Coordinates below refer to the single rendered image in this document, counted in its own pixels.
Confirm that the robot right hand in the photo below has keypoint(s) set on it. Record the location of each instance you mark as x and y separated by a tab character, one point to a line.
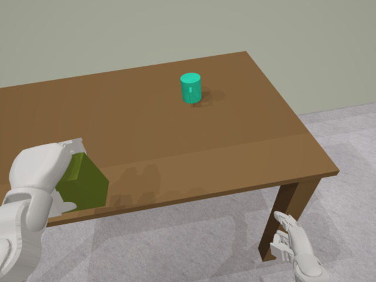
286	246

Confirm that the robot right forearm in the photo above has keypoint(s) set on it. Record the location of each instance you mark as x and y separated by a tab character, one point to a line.
308	268

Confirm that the sponge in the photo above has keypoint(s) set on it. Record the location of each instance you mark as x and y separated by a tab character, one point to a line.
83	184

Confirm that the table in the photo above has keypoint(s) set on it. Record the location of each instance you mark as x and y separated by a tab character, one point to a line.
157	150

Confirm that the robot left forearm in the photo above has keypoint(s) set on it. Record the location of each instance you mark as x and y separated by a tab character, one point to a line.
23	219

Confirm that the robot left hand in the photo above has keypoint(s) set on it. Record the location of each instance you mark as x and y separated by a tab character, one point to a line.
42	167

